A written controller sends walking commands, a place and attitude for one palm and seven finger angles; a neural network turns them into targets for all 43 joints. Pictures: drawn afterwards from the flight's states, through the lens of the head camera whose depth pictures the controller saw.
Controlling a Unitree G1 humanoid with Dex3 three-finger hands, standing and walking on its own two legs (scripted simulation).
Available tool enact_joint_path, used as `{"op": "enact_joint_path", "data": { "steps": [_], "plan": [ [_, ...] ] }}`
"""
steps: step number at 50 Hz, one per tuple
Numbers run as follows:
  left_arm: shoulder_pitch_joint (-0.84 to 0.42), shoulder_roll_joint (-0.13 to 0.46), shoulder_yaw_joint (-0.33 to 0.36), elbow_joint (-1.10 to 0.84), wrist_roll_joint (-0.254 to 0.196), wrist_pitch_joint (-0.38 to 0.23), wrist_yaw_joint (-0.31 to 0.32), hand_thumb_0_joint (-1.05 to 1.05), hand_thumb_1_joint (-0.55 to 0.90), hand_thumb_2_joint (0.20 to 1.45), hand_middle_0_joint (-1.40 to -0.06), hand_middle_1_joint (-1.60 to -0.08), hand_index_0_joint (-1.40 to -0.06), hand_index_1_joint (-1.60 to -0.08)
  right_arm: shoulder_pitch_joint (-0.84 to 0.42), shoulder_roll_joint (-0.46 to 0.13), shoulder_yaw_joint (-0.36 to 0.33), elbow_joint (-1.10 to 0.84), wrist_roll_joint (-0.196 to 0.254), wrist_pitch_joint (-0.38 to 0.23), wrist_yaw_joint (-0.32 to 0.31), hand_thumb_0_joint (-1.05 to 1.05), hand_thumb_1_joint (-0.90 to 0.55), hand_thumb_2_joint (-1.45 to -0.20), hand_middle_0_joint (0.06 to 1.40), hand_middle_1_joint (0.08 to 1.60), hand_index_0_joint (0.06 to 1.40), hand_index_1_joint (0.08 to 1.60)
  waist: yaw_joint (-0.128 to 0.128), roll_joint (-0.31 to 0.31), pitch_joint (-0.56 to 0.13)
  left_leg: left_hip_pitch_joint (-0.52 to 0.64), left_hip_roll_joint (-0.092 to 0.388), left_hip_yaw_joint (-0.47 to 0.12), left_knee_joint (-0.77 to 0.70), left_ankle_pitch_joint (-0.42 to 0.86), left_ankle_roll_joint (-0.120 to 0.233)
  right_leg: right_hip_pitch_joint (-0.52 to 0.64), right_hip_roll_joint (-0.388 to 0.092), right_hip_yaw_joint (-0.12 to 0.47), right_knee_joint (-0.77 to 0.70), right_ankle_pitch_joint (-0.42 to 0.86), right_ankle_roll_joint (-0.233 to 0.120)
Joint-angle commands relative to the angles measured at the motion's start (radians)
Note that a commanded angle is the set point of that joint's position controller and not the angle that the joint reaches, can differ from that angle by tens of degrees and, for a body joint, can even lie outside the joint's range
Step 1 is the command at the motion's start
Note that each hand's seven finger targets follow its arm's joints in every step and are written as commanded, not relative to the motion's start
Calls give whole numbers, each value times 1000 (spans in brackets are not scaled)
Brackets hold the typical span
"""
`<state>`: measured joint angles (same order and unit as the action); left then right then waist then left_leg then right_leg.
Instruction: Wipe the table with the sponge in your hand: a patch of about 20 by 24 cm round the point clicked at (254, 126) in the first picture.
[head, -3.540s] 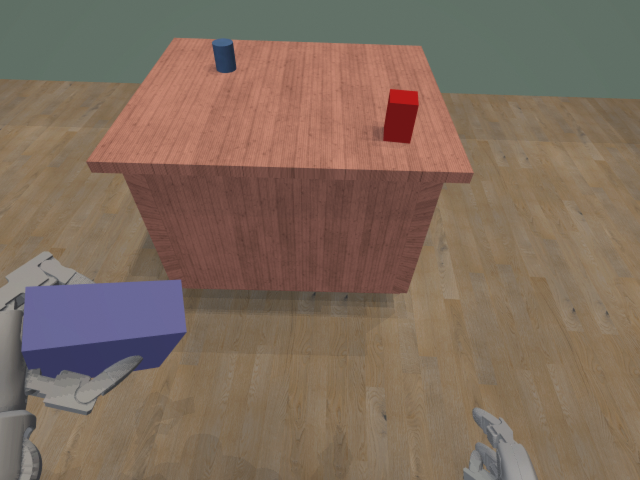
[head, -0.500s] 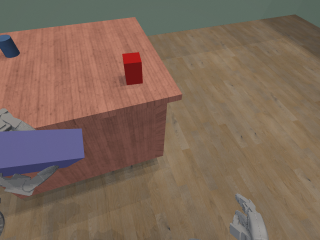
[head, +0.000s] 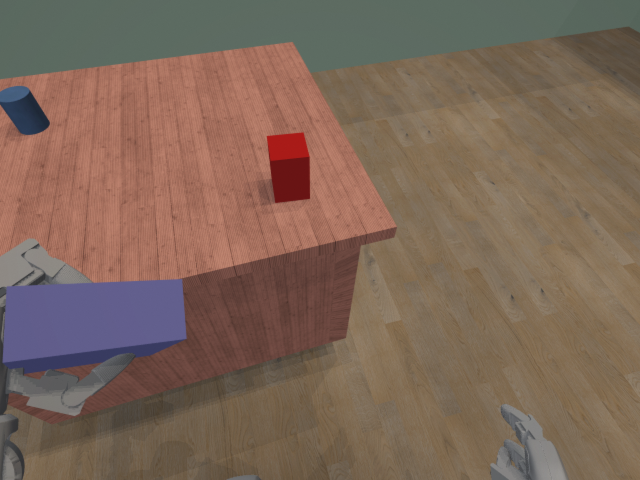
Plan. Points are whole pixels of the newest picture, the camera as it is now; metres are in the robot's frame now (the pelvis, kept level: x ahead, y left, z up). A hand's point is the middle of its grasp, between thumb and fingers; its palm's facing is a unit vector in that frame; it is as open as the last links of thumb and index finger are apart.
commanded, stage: take the last steps up to it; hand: left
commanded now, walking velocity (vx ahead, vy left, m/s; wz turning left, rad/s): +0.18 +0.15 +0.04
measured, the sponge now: (119, 326) +0.22 +0.20 +0.15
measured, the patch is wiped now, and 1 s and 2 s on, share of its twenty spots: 0.00 0.00 0.00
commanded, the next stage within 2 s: come to a stop and stand still in 0.18 s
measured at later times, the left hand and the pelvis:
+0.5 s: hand (64, 265) +0.28 +0.27 +0.16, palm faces +0.43 -0.79 -0.43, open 9.3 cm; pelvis +0.06 +0.02 +0.00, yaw +1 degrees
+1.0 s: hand (60, 312) +0.23 +0.25 +0.15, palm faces +0.38 -0.84 -0.39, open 9.3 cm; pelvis +0.03 +0.02 +0.00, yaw +0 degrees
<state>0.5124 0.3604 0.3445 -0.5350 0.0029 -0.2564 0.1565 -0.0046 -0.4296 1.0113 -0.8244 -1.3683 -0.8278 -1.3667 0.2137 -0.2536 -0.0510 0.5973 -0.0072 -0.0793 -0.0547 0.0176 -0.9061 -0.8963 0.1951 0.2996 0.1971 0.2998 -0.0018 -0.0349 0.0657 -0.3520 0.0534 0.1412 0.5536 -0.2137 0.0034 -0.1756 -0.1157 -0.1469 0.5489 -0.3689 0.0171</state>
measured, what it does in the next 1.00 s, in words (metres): steps on the spot: left foot, then right foot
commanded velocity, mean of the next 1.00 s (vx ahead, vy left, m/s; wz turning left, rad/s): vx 0.00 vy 0.01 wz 0.01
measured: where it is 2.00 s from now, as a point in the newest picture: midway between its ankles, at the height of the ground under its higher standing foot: outside the picture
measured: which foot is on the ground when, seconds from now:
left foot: up 0.00-0.00, down 0.02-0.34, up 0.36-0.56, down 0.58-1.00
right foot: down 0.00-0.02, up 0.04-0.28, down 0.30-1.00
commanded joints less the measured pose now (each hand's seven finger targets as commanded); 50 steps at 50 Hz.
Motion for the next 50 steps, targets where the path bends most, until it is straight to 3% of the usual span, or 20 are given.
{"op": "enact_joint_path", "data": {
  "steps": [1,3,4,6,8,14,15,17,18,19,21,23,27,29,32,36,39,42,46,50],
  "plan": [
    [-127,181,147,-237,-35,-74,38,0,100,1300,-1200,-1600,-1200,-1600,-50,-86,-37,-163,17,-50,-6,0,-900,-900,200,300,200,300,-11,336,-243,422,248,-353,-161,412,151,-288,51,5,413,-151,2],
    [-109,245,187,-186,-34,-79,27,0,100,1300,-1200,-1600,-1200,-1600,-62,-68,-26,-146,9,-65,-5,0,-900,-900,200,300,200,300,1,357,-227,365,342,-517,-213,346,265,-414,49,102,641,-300,-4],
    [-102,237,184,-191,-31,-74,23,0,100,1300,-1200,-1600,-1200,-1600,-55,-64,-25,-128,10,-69,-2,0,-900,-900,200,300,200,300,-10,313,-198,337,321,-470,-202,341,276,-449,24,119,634,-249,2],
    [-57,181,148,-214,-35,-64,10,0,100,1300,-1200,-1600,-1200,-1600,-59,-65,-25,-115,19,-77,10,0,-900,-900,200,300,200,300,0,248,-173,244,240,-305,-190,331,225,-382,20,82,509,-150,8],
    [-35,165,134,-246,-40,-55,5,0,100,1300,-1200,-1600,-1200,-1600,-69,-65,-16,-119,19,-87,13,0,-900,-900,200,300,200,300,8,279,-186,165,188,-192,-191,313,181,-253,44,29,369,-72,12],
    [-81,177,139,-159,-37,-18,14,0,100,1300,-1200,-1600,-1200,-1600,-76,-63,9,-108,13,-83,-11,0,-900,-900,200,300,200,300,4,172,-181,43,163,-145,-89,85,98,9,68,-4,-28,77,3],
    [-105,190,147,-131,-32,-14,16,0,100,1300,-1200,-1600,-1200,-1600,-73,-56,14,-108,9,-75,-16,0,-900,-900,200,300,200,300,-1,73,-167,-22,133,-134,-14,16,68,61,15,93,-108,174,-23],
    [-131,174,135,-54,-47,5,14,0,100,1300,-1200,-1600,-1200,-1600,-59,-44,11,-121,15,-68,-8,0,-900,-900,200,300,200,300,-12,-259,-144,-120,-42,-40,271,-236,-25,45,-248,490,-215,449,-152],
    [-144,171,119,-62,-55,12,15,0,100,1300,-1200,-1600,-1200,-1600,-70,-56,1,-118,19,-63,2,0,-900,-900,200,300,200,300,-4,-286,-151,-145,-41,-99,419,-308,-34,64,-305,529,-223,607,-204],
    [-165,182,127,-78,-49,11,20,0,100,1300,-1200,-1600,-1200,-1600,-92,-35,22,-114,18,-63,3,0,-900,-900,200,300,200,300,-7,-225,-145,-156,-26,-149,482,-309,-37,70,-306,472,-192,734,-212],
    [-152,175,128,-92,-29,0,27,0,100,1300,-1200,-1600,-1200,-1600,-115,-10,50,-105,7,-53,-8,0,-900,-900,200,300,200,300,-9,-145,-174,-104,-15,-120,377,-290,-38,110,-225,251,-109,934,-164],
    [-130,167,122,-149,-19,-4,31,0,100,1300,-1200,-1600,-1200,-1600,-151,-5,53,-125,-1,-44,-23,0,-900,-900,200,300,200,300,8,-130,-216,-44,-28,-77,206,-235,-30,156,-172,178,-73,945,-134],
    [-52,162,122,-229,-30,4,43,0,100,1300,-1200,-1600,-1200,-1600,-99,-27,31,-146,-8,-23,-31,0,-900,-900,200,300,200,300,-3,-14,-239,135,-25,-69,-109,143,-30,112,-85,131,-32,687,-70],
    [-39,178,126,-280,-42,-1,43,0,100,1300,-1200,-1600,-1200,-1600,-100,-67,10,-166,2,-25,-35,0,-900,-900,200,300,200,300,13,145,-246,208,137,-207,-152,478,10,12,16,102,21,298,-21],
    [-52,183,125,-251,-34,-7,26,0,100,1300,-1200,-1600,-1200,-1600,-91,-53,22,-154,-18,-33,-23,0,-900,-900,200,300,200,300,1,336,-170,208,224,-307,-199,749,69,-121,103,94,130,-77,-14],
    [-46,159,96,-213,-36,8,22,0,100,1300,-1200,-1600,-1200,-1600,-64,-68,12,-138,-6,-58,-2,0,-900,-900,200,300,200,300,-6,275,-214,322,211,-223,-139,755,62,-116,120,100,1,20,-11],
    [-37,146,84,-162,-39,28,18,0,100,1300,-1200,-1600,-1200,-1600,-82,-76,17,-139,1,-53,-2,0,-900,-900,200,300,200,300,-4,215,-191,187,187,-185,-136,492,38,20,108,107,-133,158,-8],
    [-61,137,74,-119,-50,49,13,0,100,1300,-1200,-1600,-1200,-1600,-102,-67,21,-144,10,-46,-12,0,-900,-900,200,300,200,300,-1,47,-173,69,64,-116,-81,79,-17,38,38,227,-187,346,-37],
    [-99,167,82,-135,-55,62,22,0,100,1300,-1200,-1600,-1200,-1600,-104,-40,32,-122,3,-37,-22,0,-900,-900,200,300,200,300,-8,-54,-146,88,-28,-134,61,-103,-20,-100,-82,340,-312,144,-103],
    [-140,176,84,-154,-52,54,26,0,100,1300,-1200,-1600,-1200,-1600,-116,-59,35,-115,-4,-34,-38,0,-900,-900,200,300,200,300,-3,20,-130,148,3,-177,-104,10,-3,-110,-2,254,-276,15,-64]
  ]
}}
